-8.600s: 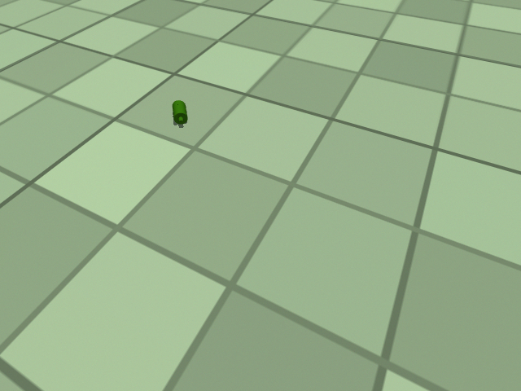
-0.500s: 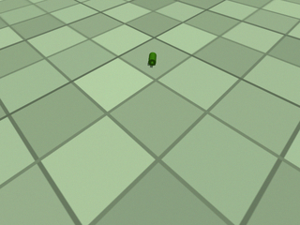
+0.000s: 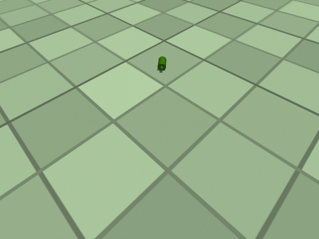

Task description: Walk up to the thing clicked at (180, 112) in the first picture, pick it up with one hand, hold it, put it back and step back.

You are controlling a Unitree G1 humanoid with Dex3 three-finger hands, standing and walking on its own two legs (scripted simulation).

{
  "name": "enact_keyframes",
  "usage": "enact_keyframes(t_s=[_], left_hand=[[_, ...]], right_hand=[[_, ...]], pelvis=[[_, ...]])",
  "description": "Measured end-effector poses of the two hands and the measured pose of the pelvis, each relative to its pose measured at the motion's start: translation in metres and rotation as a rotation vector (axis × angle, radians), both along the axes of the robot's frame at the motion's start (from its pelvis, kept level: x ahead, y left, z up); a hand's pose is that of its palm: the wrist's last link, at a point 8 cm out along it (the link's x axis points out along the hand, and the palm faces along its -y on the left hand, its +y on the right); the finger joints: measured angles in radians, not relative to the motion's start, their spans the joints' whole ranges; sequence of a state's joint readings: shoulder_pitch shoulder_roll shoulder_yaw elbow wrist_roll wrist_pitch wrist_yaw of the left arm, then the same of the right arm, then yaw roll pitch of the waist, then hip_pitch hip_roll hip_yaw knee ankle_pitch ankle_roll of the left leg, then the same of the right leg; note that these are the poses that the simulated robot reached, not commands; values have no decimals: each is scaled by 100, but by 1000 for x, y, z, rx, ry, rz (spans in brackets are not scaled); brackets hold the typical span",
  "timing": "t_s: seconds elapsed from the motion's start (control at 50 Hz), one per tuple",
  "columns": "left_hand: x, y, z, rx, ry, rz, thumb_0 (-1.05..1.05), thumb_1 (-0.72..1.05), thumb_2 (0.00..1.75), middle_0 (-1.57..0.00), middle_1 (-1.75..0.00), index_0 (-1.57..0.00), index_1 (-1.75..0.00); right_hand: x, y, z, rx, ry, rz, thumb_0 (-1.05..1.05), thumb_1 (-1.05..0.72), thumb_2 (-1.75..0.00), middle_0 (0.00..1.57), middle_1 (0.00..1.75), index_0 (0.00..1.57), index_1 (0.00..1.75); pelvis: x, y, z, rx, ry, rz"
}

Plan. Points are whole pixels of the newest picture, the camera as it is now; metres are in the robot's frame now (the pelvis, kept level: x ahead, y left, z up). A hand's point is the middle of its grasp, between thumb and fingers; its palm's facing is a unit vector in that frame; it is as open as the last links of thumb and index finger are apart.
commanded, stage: stand
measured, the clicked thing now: (162, 64) +1.84 -0.03 -0.74
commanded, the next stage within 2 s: none
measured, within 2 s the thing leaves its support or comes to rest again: neither
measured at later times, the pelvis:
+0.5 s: pelvis +0.00 +0.00 +0.00, yaw +0 degrees
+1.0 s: pelvis +0.00 +0.00 +0.00, yaw +0 degrees
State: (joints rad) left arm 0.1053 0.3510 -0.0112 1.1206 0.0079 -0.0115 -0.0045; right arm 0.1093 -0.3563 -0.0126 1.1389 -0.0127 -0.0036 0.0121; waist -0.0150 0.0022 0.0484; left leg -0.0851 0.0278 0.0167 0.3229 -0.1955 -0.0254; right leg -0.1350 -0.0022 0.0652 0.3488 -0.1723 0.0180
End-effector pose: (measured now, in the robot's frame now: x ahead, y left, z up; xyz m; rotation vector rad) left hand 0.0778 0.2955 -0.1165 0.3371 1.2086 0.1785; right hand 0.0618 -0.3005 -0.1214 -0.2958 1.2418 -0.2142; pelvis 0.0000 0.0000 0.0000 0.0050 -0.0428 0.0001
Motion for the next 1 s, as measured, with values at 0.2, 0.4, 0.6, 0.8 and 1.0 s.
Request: enact_keyframes(t_s=[0.2, 0.4, 0.6, 0.8, 1.0], left_hand=[[0, 1, 0, 2, -5, -1, 0, 91, 90, -21, -30, -21, -30], [-8, 3, -2, 0, 13, 7, 0, 91, 90, -21, -30, -21, -30], [-12, 4, -2, 1, 22, 12, 0, 91, 90, -21, -30, -21, -30], [-11, 5, -1, 1, 13, 12, 0, 91, 90, -21, -30, -21, -30], [-13, 5, -2, 0, 21, 11, 0, 91, 90, -21, -30, -21, -30]], right_hand=[[3, 2, 1, 3, -9, 5, 0, -90, -90, 21, 30, 20, 30], [0, 1, 1, -2, 0, 5, 0, -90, -90, 21, 30, 20, 30], [-1, 3, 1, -1, 5, 6, 0, -90, -90, 21, 30, 20, 30], [0, 4, 1, 0, -1, 8, 0, -90, -90, 21, 30, 20, 30], [0, 4, 1, 0, 3, 8, 0, -90, -90, 21, 30, 20, 30]], pelvis=[[0, 0, 0, -2, 0, 1], [-1, 1, 0, -2, -1, 1], [-1, 2, 0, -1, -2, 3], [-1, 3, 0, -2, -4, 5], [-1, 3, 0, -2, -2, 4]])
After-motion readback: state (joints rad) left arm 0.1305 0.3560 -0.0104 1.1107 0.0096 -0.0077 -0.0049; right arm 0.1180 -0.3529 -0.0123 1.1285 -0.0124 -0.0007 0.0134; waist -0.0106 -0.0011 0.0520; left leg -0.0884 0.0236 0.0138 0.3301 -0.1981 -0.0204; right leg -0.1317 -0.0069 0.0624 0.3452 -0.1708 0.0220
